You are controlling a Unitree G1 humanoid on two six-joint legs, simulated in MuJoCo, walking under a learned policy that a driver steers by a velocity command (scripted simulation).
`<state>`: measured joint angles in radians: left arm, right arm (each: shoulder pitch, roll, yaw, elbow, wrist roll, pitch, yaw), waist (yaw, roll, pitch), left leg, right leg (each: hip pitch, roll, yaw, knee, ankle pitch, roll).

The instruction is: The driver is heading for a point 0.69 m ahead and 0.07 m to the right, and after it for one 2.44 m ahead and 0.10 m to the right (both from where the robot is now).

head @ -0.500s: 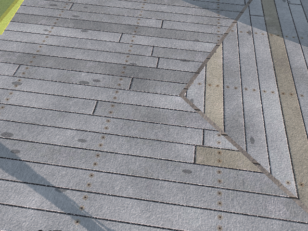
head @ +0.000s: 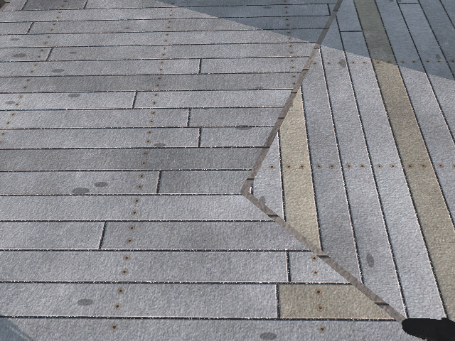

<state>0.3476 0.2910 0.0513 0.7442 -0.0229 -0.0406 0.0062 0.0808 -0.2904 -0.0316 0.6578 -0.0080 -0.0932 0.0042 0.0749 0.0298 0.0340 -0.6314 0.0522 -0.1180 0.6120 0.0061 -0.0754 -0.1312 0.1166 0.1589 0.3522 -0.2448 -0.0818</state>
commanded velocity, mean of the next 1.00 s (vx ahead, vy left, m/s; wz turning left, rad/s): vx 0.50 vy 0.00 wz -0.35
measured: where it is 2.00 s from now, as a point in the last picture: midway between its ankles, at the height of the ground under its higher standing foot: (314, 161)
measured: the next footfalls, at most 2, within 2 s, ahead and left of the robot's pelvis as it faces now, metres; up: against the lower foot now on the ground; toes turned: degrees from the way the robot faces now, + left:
left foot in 0.12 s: +0.25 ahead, +0.14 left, +0.00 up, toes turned -9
right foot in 0.64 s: +0.46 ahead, -0.19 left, +0.00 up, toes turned -26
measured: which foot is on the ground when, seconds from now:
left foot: up 0.00-0.10, down 0.12-0.64, up 0.66-1.00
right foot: down 0.00-0.14, up 0.16-0.62, down 0.64-1.00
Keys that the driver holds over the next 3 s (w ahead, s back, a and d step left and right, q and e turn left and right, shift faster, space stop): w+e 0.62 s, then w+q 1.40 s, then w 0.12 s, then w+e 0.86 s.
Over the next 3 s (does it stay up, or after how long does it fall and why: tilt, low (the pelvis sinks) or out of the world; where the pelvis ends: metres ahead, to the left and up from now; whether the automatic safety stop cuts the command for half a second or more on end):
stays up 1.64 -0.08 0.00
